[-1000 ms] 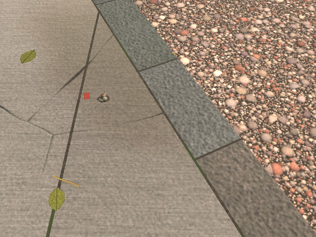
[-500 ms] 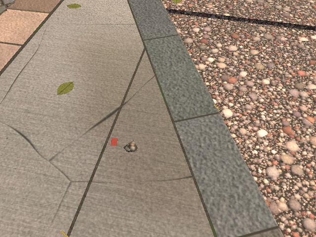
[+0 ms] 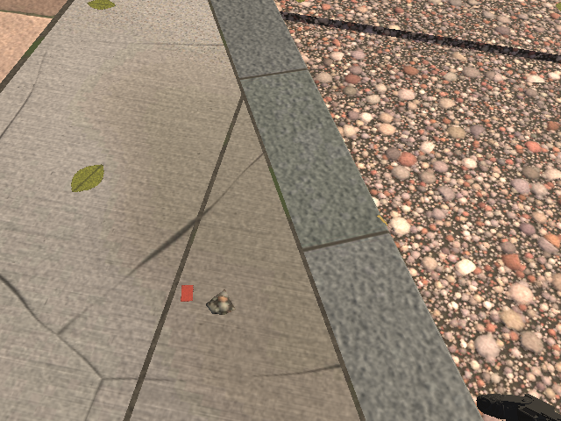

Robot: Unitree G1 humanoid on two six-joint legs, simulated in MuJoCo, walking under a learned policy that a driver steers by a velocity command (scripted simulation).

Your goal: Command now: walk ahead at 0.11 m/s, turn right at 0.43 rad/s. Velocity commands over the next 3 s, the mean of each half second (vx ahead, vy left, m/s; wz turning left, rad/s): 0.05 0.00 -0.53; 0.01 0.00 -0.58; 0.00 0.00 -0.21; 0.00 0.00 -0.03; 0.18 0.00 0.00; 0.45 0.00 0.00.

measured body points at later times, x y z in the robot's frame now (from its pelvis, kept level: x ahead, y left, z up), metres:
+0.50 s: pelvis +0.02 -0.04 +0.01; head +0.05 -0.09 +0.46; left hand +0.24 +0.19 -0.06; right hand +0.09 -0.36 -0.11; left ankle +0.08 +0.11 -0.65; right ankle +0.03 -0.13 -0.73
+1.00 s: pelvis +0.04 -0.01 +0.01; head +0.09 -0.01 +0.46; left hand +0.29 +0.16 -0.12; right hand -0.02 -0.31 -0.08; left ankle +0.09 +0.08 -0.73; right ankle -0.06 -0.09 -0.66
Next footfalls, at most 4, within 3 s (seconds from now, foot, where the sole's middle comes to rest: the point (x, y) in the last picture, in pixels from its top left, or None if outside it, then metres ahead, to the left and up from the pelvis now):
0.28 right None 0.06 -0.14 -0.77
0.76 left None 0.13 0.06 -0.77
1.16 right None -0.02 -0.11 -0.77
1.46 left None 0.11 0.06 -0.77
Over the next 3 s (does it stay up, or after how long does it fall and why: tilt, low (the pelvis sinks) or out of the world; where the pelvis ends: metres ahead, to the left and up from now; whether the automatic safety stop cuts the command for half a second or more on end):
stays up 0.27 -0.22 -0.01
